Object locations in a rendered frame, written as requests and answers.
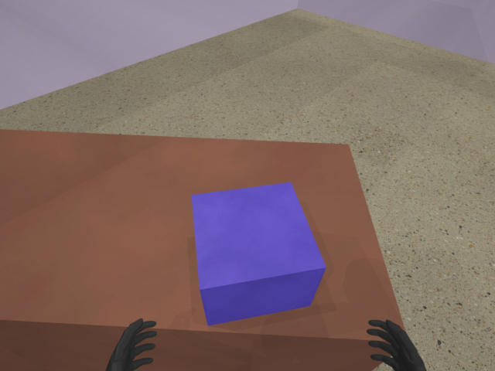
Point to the carton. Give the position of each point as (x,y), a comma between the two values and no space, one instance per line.
(256,254)

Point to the pedestal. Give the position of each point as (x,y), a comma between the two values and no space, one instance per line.
(97,231)

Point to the robot right hand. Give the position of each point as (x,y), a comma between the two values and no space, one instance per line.
(405,355)

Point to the robot left hand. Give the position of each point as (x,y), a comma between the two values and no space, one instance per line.
(125,351)

